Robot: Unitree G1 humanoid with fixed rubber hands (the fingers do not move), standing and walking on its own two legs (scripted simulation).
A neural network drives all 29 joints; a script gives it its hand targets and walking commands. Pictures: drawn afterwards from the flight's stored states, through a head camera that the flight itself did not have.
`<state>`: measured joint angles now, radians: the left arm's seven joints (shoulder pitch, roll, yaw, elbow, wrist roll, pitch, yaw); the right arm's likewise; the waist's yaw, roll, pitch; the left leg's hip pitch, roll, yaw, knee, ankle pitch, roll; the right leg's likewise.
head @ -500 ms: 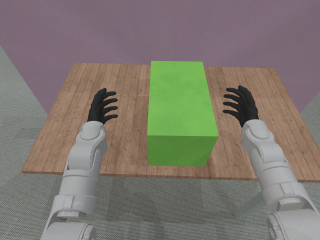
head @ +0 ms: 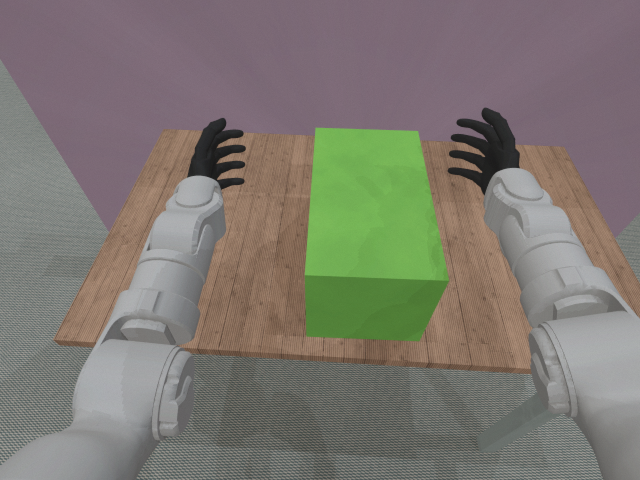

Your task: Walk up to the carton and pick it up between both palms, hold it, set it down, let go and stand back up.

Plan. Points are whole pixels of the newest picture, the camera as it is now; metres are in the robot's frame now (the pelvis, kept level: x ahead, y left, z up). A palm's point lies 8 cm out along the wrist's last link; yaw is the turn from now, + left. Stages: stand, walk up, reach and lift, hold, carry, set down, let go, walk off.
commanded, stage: reach and lift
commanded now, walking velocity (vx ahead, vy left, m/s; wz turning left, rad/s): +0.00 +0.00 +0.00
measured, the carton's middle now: (364, 229) +0.49 -0.02 +0.00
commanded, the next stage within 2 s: none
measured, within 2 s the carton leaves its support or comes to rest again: neither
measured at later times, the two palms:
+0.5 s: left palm (223, 212) +0.43 +0.18 +0.08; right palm (478, 206) +0.46 -0.16 +0.10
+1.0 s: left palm (247, 225) +0.44 +0.15 +0.05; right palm (463, 219) +0.47 -0.16 +0.06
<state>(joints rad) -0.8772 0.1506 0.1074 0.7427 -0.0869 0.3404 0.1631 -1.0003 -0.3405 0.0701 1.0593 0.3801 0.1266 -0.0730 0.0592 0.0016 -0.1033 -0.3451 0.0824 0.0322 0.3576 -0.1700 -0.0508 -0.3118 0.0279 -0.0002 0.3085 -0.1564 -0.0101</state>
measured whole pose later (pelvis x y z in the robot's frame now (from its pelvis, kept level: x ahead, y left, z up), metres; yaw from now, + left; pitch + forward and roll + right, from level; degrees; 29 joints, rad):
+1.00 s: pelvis -0.01 +0.00 -0.02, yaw +0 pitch +25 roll -1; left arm -1.09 0.09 0.10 1.47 -0.14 -0.29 0.14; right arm -1.10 -0.25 0.00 1.40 0.22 -0.20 -0.05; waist 0.06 0.02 -0.26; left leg -0.75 0.08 0.03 0.53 -0.20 -0.05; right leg -0.74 0.02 0.00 0.51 -0.20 -0.01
